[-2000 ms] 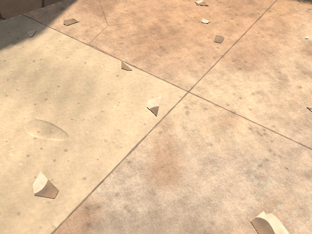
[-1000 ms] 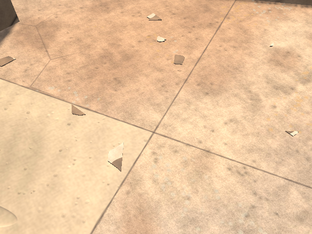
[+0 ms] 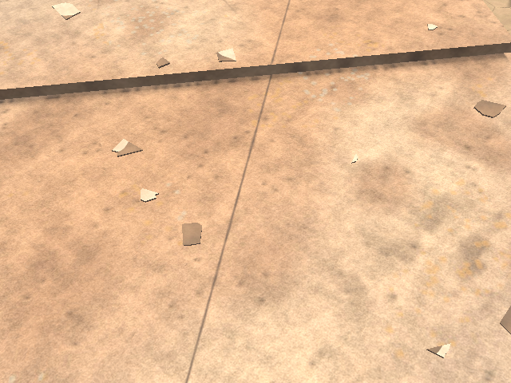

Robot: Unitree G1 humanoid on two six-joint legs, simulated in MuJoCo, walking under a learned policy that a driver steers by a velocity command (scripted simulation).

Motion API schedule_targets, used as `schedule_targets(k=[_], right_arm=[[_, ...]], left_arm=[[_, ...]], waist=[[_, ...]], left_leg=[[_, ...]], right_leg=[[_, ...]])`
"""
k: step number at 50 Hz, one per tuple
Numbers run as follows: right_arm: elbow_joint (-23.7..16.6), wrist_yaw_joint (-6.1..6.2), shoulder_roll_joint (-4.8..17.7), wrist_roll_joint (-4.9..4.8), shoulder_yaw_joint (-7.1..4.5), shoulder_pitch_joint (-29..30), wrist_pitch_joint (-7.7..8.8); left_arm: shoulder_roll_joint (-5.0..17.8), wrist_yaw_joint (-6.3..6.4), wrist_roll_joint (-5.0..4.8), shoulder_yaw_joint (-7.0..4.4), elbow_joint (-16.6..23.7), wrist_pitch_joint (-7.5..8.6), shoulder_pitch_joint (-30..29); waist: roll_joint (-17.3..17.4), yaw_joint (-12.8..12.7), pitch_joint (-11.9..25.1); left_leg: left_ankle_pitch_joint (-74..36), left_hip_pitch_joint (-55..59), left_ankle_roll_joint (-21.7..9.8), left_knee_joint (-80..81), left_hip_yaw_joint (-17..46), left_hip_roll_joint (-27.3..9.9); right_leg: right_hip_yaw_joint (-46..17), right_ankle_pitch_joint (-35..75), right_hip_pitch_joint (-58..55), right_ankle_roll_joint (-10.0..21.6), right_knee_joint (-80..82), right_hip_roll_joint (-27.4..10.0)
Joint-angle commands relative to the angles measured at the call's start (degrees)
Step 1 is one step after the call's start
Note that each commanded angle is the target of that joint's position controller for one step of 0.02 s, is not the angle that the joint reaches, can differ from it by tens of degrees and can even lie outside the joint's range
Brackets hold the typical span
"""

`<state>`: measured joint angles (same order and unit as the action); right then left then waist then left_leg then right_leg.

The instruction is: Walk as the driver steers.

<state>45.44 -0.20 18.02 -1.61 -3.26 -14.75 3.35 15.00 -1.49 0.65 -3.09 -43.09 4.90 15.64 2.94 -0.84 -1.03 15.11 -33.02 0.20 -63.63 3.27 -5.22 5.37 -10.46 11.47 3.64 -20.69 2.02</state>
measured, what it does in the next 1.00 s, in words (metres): walks ahead, turning left: left foot, then right foot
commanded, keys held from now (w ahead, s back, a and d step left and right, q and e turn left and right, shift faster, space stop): w+q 0.12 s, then q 0.36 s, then no key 0.52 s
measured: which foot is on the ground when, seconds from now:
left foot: up 0.00-0.30, down 0.32-1.00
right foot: down 0.00-0.30, up 0.32-0.74, down 0.76-1.00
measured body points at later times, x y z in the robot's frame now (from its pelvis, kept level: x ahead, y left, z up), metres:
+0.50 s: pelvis +0.22 +0.05 -0.01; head +0.27 +0.07 +0.43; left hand +0.29 +0.36 -0.12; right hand +0.44 -0.18 -0.10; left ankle +0.29 +0.14 -0.74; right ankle +0.23 -0.12 -0.66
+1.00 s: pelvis +0.30 +0.02 -0.01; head +0.31 +0.01 +0.44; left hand +0.34 +0.30 -0.12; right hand +0.53 -0.17 -0.12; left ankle +0.29 +0.14 -0.74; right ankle +0.35 -0.10 -0.74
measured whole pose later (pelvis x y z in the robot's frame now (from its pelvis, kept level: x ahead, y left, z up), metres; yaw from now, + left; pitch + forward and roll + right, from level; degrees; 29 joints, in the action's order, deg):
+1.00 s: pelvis +0.30 +0.02 -0.01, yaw +22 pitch +0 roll +0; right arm 41.4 0.2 14.0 1.2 -2.1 -10.8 -1.9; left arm 12.9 0.6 1.1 -1.0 -42.7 1.6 11.7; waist 0.8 0.3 -0.8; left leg 13.8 -16.5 0.3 -30.9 5.3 2.5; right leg -0.9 -16.6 14.7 -0.2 -31.8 -0.1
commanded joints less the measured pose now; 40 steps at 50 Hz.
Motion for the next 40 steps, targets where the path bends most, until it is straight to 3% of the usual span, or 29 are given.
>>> schedule_targets(k=[1,6,8,10,12,14,15,16,17,18,19,20,21,22,24,27,31,35,37,38,39,40], right_arm=[[-3.05,0.24,2.34,0.16,-0.86,-1.44,-0.65],[-5.53,-1.19,0.66,0.44,-0.14,6.52,-0.15],[-7.63,-2.01,-0.24,0.94,0.29,10.81,0.03],[-9.57,-3.02,-0.13,1.17,0.20,12.87,0.12],[-10.69,-3.95,1.33,1.21,-0.55,11.61,0.03],[-9.72,-4.17,4.29,1.31,-2.13,4.26,-0.19],[-8.18,-3.52,6.88,1.39,-3.56,-2.78,-0.12],[-7.80,-2.03,11.27,1.55,-4.85,-7.04,-0.42],[-9.75,-1.24,16.45,2.59,-5.03,-3.64,-0.60],[-11.70,-1.48,13.21,2.56,-4.41,-5.12,-0.77],[-12.27,-1.61,10.52,2.12,-3.74,-1.46,-0.89],[-12.12,-1.37,8.21,0.96,-3.22,1.67,-1.21],[-12.53,-0.96,6.67,0.50,-2.72,4.10,-1.68],[-12.94,-0.70,6.52,1.16,-2.63,5.47,-1.99],[-13.24,-0.47,7.42,2.15,-3.01,6.95,-2.22],[-12.51,0.49,7.90,2.05,-3.08,6.34,-2.43],[-12.19,1.29,7.10,2.04,-2.50,7.19,-3.75],[-11.24,0.83,5.71,2.43,-1.64,6.55,-4.26],[-10.57,0.71,3.41,2.04,-0.51,6.57,-4.35],[-9.74,0.69,1.59,2.38,0.14,3.64,-4.04],[-9.39,0.56,0.55,3.25,0.32,-0.88,-3.56],[-10.41,0.60,1.88,2.83,-0.12,1.35,-3.20]], left_arm=[[6.92,0.54,0.40,-2.06,2.13,2.03,-1.93],[8.54,1.55,0.00,-2.40,0.16,1.64,-0.57],[9.35,2.09,-0.21,-2.55,-0.78,0.87,0.45],[10.30,2.67,-0.67,-2.78,-1.58,-0.42,1.88],[11.65,3.37,-1.27,-3.15,-1.41,-1.70,1.50],[12.77,4.20,-1.75,-3.58,-0.47,-2.84,-0.12],[12.22,4.38,-2.00,-3.35,0.16,-3.10,-1.36],[9.97,4.18,-0.75,-2.45,1.06,-2.56,0.84],[2.99,2.88,1.87,-0.22,2.68,-1.63,9.41],[8.51,1.85,0.40,-0.79,1.85,-0.73,7.00],[10.40,1.68,-1.67,-1.42,3.66,-0.79,0.57],[9.66,2.30,-1.32,-1.27,4.29,-1.14,-1.89],[9.62,3.04,-0.51,-1.45,4.04,-1.91,-2.72],[9.94,3.31,-0.33,-1.71,4.15,-2.83,-1.84],[8.31,3.62,0.04,-1.47,3.69,-3.83,0.12],[6.86,4.22,0.21,-0.92,3.00,-4.29,0.12],[6.59,4.04,-0.45,-0.75,3.89,-5.06,-3.69],[6.50,3.32,-0.51,-0.78,4.89,-4.23,-5.75],[5.19,2.63,-0.12,-0.62,4.26,-3.34,-3.49],[7.07,2.51,0.84,-0.83,4.63,-2.97,-3.21],[11.98,2.83,1.57,-1.67,5.63,-3.03,-4.17],[9.40,2.62,1.98,-1.12,4.38,-3.20,-5.96]], waist=[[-6.32,1.36,0.01],[-5.30,-1.30,-2.51],[-4.44,-2.55,-4.49],[-5.05,-3.05,-3.81],[-7.01,-1.63,-1.32],[-8.27,2.52,3.42],[-6.70,6.48,6.99],[0.50,7.84,11.69],[12.91,-0.07,19.08],[4.56,5.08,30.05],[1.13,5.47,22.74],[-2.88,3.60,14.83],[-3.58,1.98,10.13],[-1.86,0.06,8.29],[0.47,-1.61,7.74],[1.36,-1.11,10.69],[3.84,0.63,9.99],[5.68,2.01,7.26],[4.70,-0.22,6.74],[1.71,0.57,6.73],[-10.04,4.61,7.17],[-17.26,4.90,5.49]], left_leg=[[-7.01,-6.51,0.86,2.88,4.20,-2.27],[-20.48,-5.66,0.14,18.97,0.40,-0.95],[-21.55,-4.98,-0.50,24.53,-2.29,-0.06],[-19.67,-4.35,-1.19,27.50,-4.70,1.23],[-14.57,-1.56,-2.68,28.74,-6.65,3.51],[-9.86,7.04,-4.87,29.81,-8.54,7.18],[-14.91,16.85,-6.73,34.98,-8.09,8.87],[-35.57,31.64,-10.02,35.74,1.60,2.20],[-59.72,51.63,-22.85,30.57,26.99,-14.11],[-50.67,52.46,-26.23,35.76,34.33,-16.59],[-43.37,46.40,-23.18,38.17,26.75,-13.38],[-36.14,37.73,-19.88,40.07,21.66,-10.06],[-31.79,29.63,-18.10,42.05,18.87,-8.00],[-29.33,22.84,-17.42,43.92,17.40,-6.51],[-30.71,16.15,-16.90,45.01,15.07,-4.41],[-32.99,15.95,-16.14,43.60,12.53,-3.87],[-12.74,13.61,-13.60,44.69,12.93,-2.26],[-5.70,14.60,-12.92,42.71,16.25,-3.17],[-6.92,13.75,-10.07,39.23,15.67,-1.44],[-3.77,12.17,-6.69,36.48,14.16,1.08],[7.62,9.31,-3.07,28.41,7.68,7.58],[10.18,10.91,-0.91,28.74,2.95,8.12]], right_leg=[[-9.54,13.79,-3.60,8.60,13.03,-16.20],[-0.56,15.60,-5.63,6.12,14.51,-14.62],[2.29,23.79,-7.18,5.37,12.28,-14.90],[3.87,32.18,-10.86,4.51,8.15,-15.69],[4.59,42.57,-14.31,3.32,2.35,-16.32],[5.02,52.15,-14.94,1.71,-9.22,-15.74],[5.92,48.16,-11.61,-0.19,-19.95,-13.54],[6.12,26.48,0.20,-3.66,-36.37,-9.56],[0.81,-30.26,23.29,-7.84,-58.38,1.20],[-11.64,-29.98,24.62,-7.30,-64.20,1.15],[-12.30,-24.50,27.42,-6.16,-62.24,-1.48],[-11.05,-19.89,28.80,-6.13,-57.38,-3.49],[-10.74,-17.25,27.26,-6.53,-53.37,-4.85],[-10.94,-15.49,23.17,-6.66,-50.50,-5.36],[-9.61,-13.98,18.56,-7.55,-45.04,-4.32],[-9.15,-10.24,17.03,-8.96,-37.98,-4.01],[-9.16,-4.76,13.82,-8.94,-29.88,-4.36],[-8.42,-6.66,10.30,-7.47,-20.07,-3.96],[-7.13,1.02,2.53,-5.44,-6.25,-3.39],[-11.30,6.81,-1.75,-3.71,-2.48,-7.64],[-20.39,18.23,-4.00,0.84,-1.57,-17.00],[-25.26,13.67,3.23,6.64,0.90,-20.06]])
